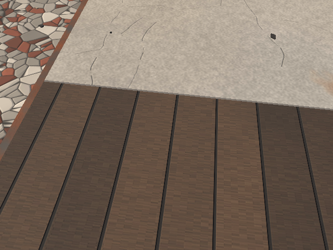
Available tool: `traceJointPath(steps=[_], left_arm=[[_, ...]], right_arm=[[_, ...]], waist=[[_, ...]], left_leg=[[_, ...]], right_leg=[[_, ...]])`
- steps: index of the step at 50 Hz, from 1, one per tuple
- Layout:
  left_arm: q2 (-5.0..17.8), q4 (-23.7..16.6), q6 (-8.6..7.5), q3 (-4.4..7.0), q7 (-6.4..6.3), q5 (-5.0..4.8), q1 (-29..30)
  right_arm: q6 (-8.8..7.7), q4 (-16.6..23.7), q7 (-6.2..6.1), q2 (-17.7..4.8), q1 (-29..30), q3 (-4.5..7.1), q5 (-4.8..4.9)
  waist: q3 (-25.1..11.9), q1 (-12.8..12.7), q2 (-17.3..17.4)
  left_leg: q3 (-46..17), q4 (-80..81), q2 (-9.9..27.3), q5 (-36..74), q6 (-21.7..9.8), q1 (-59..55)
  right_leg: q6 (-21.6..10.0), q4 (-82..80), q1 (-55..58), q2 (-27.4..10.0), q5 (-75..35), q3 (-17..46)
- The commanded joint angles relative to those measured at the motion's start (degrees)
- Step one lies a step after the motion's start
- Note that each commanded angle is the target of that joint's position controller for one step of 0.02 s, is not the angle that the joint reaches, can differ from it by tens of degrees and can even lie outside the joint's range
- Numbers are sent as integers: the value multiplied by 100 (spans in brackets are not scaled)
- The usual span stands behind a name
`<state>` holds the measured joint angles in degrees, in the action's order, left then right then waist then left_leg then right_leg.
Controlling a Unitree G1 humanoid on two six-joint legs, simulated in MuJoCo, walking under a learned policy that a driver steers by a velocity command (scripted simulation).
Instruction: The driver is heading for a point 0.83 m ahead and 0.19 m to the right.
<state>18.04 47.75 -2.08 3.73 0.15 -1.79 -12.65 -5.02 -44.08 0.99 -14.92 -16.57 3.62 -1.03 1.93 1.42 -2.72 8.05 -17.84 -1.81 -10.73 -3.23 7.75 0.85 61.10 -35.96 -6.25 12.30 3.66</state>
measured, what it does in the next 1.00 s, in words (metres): walks ahead, turning right: right foot, then left foot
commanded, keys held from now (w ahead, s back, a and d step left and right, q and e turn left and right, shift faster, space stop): w+e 0.60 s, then w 0.40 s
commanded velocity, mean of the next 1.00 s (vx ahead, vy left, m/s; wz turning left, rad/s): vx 0.50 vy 0.00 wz -0.42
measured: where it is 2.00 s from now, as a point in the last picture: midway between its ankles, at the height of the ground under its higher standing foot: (218, 181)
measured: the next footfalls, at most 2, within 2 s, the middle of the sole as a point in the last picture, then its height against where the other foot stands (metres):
right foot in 0.28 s outside the picture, level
left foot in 0.78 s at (179, 209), level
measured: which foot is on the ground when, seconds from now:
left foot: down 0.00-0.28, up 0.30-0.76, down 0.78-1.00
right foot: up 0.00-0.26, down 0.28-0.80, up 0.82-1.00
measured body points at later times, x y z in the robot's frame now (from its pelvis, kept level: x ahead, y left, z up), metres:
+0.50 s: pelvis +0.28 -0.08 +0.00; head +0.31 -0.11 +0.45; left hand +0.44 +0.16 -0.11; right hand +0.36 -0.39 -0.10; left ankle +0.35 +0.09 -0.67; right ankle +0.28 -0.15 -0.75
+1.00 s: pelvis +0.57 -0.12 +0.00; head +0.60 -0.12 +0.45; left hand +0.82 +0.06 -0.11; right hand +0.50 -0.39 -0.12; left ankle +0.62 -0.04 -0.75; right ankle +0.54 -0.27 -0.67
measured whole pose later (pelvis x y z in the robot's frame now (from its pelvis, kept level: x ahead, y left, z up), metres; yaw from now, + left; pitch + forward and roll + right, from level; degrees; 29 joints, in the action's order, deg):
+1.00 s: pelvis +0.57 -0.12 +0.00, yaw -27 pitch +1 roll +1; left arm 16.9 41.4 -3.0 3.1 -0.1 -0.4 -13.3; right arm -5.6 -47.2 1.4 -14.7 -18.0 2.7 -0.1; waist 1.2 2.3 -2.6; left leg 1.0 -19.6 -3.5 -9.8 -3.3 11.0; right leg -0.9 58.9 -32.9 -3.7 16.1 2.8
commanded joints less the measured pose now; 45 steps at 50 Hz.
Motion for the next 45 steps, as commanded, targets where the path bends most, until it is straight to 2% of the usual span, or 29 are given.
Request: traceJointPath(steps=[1,5,8,10,12,13,14,15,16,17,18,19,20,21,22,24,26,29,33,36,37,38,39,40,41,42,43,44,45], left_arm=[[165,-283,3,42,22,37,-83],[16,-535,-45,-49,175,73,680],[41,-797,-41,-66,273,68,1130],[106,-947,-36,-42,338,67,1228],[288,-990,-7,59,364,59,931],[461,-898,10,165,352,40,402],[756,-681,19,345,292,24,-487],[1301,-512,90,546,161,14,-1304],[1752,-604,35,576,149,-8,-1032],[1265,-746,-55,431,188,33,-1135],[987,-719,-134,354,196,70,-943],[837,-759,-171,309,190,44,-612],[646,-834,-175,255,172,62,-251],[514,-946,-180,200,140,139,-58],[517,-995,-183,198,118,154,5],[630,-983,-201,225,52,116,-70],[781,-935,-188,266,-33,97,-228],[807,-874,-121,279,-100,61,-442],[718,-689,-82,252,-117,37,-829],[699,-600,-51,252,-134,85,-887],[701,-602,-32,253,-128,93,-816],[589,-629,-26,209,-114,108,-763],[381,-722,-28,109,-97,171,-744],[15,-754,-96,-4,-93,57,-1579],[251,-702,-148,-8,-90,4,-1588],[680,-773,-164,102,-76,-42,-949],[683,-896,-171,93,-77,7,-452],[615,-981,-196,93,-62,99,-174],[546,-978,-199,109,-48,138,-179]], right_arm=[[-155,275,-78,-704,366,187,-24],[-96,93,-151,-916,154,247,38],[23,-88,-170,-1029,-115,302,129],[121,-153,-185,-1121,-140,337,187],[216,-129,-230,-1289,-31,379,218],[272,-106,-253,-1342,46,387,230],[302,-72,-273,-1310,142,358,253],[248,29,-289,-1060,9,252,119],[73,307,-197,-254,-492,9,-26],[-151,360,-112,-735,163,63,200],[-271,523,-68,-935,633,118,384],[-336,501,-101,-885,695,100,306],[-338,439,-140,-917,691,140,148],[-278,409,-137,-950,573,174,94],[-209,410,-130,-923,505,183,67],[-96,439,-133,-760,533,150,24],[-51,582,-143,-627,952,94,10],[-84,734,-87,-458,1588,10,45],[-174,835,37,-594,1968,21,141],[-246,812,88,-775,1785,83,127],[-267,742,76,-832,1513,119,116],[-290,588,44,-978,976,204,76],[-307,487,14,-1213,155,271,-3],[-250,278,23,-1745,-574,426,-50],[-219,136,95,-1358,-760,344,130],[-197,187,83,-983,-413,228,201],[-147,264,64,-861,-48,168,139],[-114,252,61,-740,180,114,96],[-125,249,50,-633,293,63,47]], waist=[[49,-167,611],[296,122,467],[439,270,424],[403,213,498],[38,-52,714],[-287,-372,776],[-753,-870,667],[-1272,-1132,-70],[-1739,-376,-1288],[-2123,-831,-502],[-1338,-844,-280],[-865,-591,158],[-581,-367,242],[-530,-180,126],[-503,-93,80],[-395,-47,114],[-222,-156,77],[-146,-422,-130],[-135,-624,-238],[-98,-484,-396],[-158,-316,-457],[-469,-43,-394],[-1251,330,-67],[-2107,181,1495],[-2024,260,1880],[-1098,355,1174],[-619,284,727],[-213,169,571],[-135,15,682]], left_leg=[[-603,1132,1576,1338,-785,-36],[-22,1214,1593,1433,-655,-272],[149,993,1780,1686,-593,-945],[262,632,1876,2466,-502,-1335],[408,-168,1862,4439,-362,-1523],[488,-971,1785,5172,-271,-1447],[622,-2179,1558,5027,-76,-947],[628,-3986,1261,2986,219,478],[-181,-5797,-30,-2259,563,2928],[-1352,-6233,47,-2354,425,3532],[-1347,-6037,306,-1794,277,3920],[-1325,-5542,563,-1302,211,3724],[-1306,-5057,721,-1021,251,3358],[-1355,-4851,824,-816,291,2966],[-1332,-4644,833,-727,369,2777],[-1189,-4139,797,-505,561,2675],[-1095,-3338,686,144,720,2727],[-1041,-1962,398,1294,773,2293],[-1132,-1212,298,1723,649,2066],[-1147,-1021,326,1098,360,1996],[-1029,-887,264,915,230,1660],[-928,-739,209,923,49,884],[-1573,-964,871,953,-305,-512],[-3966,-689,2071,-63,-1281,-2614],[-5405,106,2401,-1575,-1432,-2792],[-4771,219,2252,-2124,-1171,-2082],[-4024,285,2013,-1713,-987,-1345],[-3487,443,1781,-1104,-967,-689],[-3118,558,1594,-577,-900,-320]], right_leg=[[43,-628,-271,-173,-957,284],[-67,-1842,-142,-63,-1692,-172],[-241,-2305,-400,-2,-1394,-362],[-403,-2463,-363,127,-910,-558],[-626,-2432,300,507,-314,-918],[-771,-2445,995,757,-103,-1066],[-988,-2819,2311,1007,-394,-1055],[-1342,-3011,4013,299,-481,251],[-2425,-3712,5615,-1004,626,3579],[-2426,-4406,5826,-1233,1041,4312],[-2166,-4505,5295,-1102,630,3502],[-1966,-4473,4482,-839,40,2810],[-1836,-4516,3759,-622,-602,2288],[-1806,-4633,3310,-482,-1063,2012],[-1826,-4739,3053,-417,-1348,1894],[-1838,-4837,2628,-294,-1867,1515],[-1717,-4879,2366,-103,-1934,1221],[-1405,-4773,2112,212,-1354,968],[-1286,-4498,2552,-68,-802,1316],[-1183,-4076,3143,-381,-1172,1653],[-1114,-3825,3209,-357,-1632,1647],[-987,-3201,3187,-85,-2342,1480],[-799,-1872,2646,221,-1946,1186],[-307,233,671,1101,68,523],[-253,1022,-364,1116,2060,704],[-289,1357,-800,800,1670,780],[-306,1247,-748,549,1242,500],[-296,873,-680,359,926,354],[-293,533,-409,159,662,323]])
